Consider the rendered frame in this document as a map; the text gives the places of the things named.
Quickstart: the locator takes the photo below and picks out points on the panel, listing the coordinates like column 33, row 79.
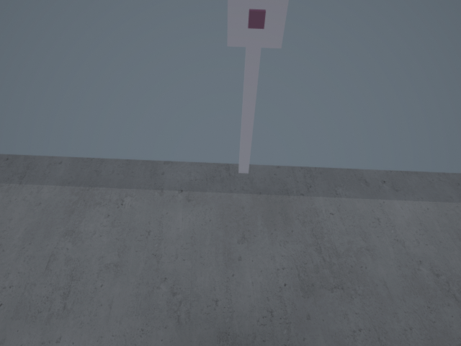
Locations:
column 240, row 35

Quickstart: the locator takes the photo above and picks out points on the button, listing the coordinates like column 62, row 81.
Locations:
column 257, row 18

